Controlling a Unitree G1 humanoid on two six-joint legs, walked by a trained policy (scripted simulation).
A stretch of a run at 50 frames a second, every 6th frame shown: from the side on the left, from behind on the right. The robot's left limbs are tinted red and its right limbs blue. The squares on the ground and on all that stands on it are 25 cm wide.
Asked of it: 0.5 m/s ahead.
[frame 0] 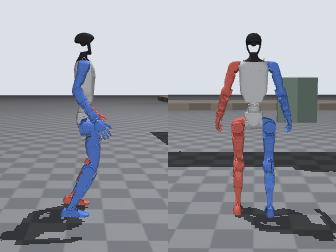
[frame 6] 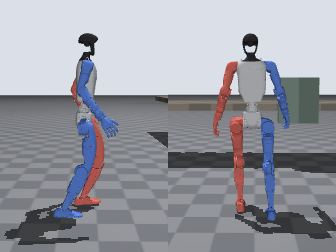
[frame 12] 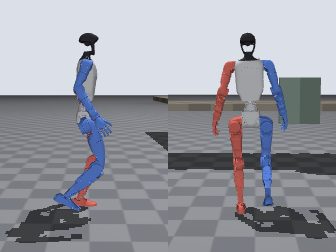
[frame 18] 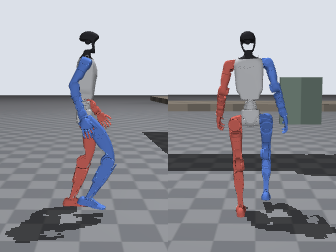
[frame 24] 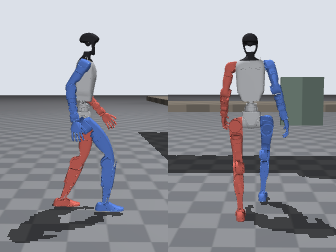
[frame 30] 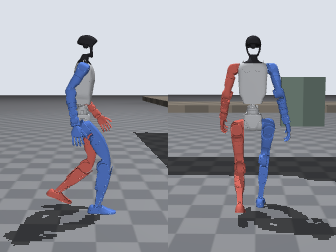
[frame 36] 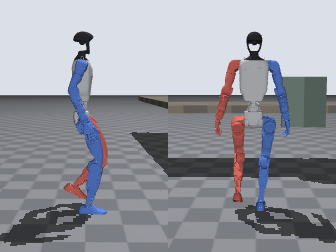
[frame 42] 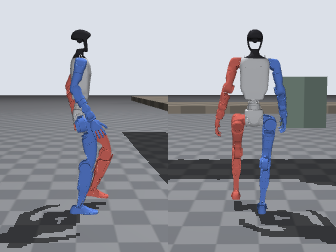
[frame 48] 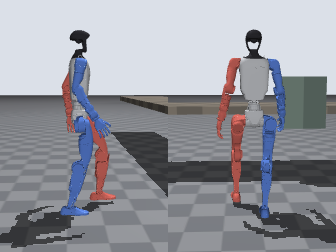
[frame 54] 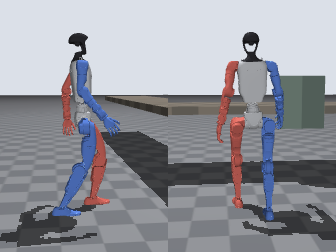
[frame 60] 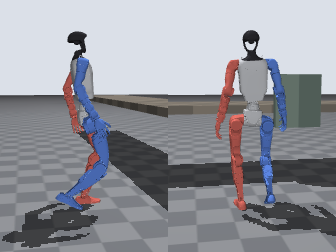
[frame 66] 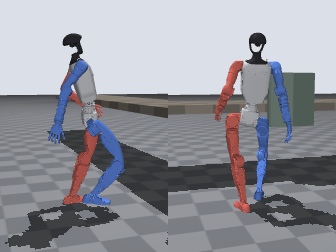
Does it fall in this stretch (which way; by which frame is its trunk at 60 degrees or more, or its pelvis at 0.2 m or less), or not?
no
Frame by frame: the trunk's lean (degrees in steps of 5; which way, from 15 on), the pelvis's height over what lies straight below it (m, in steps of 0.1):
0: 0, 0.8
6: 5, 0.8
12: 5, 0.8
18: 5, 0.8
24: 5, 0.8
30: 5, 0.7
36: 0, 0.8
42: 0, 0.8
48: 0, 0.8
54: 5, 0.8
60: 10, 0.8
66: 15 backward, 0.7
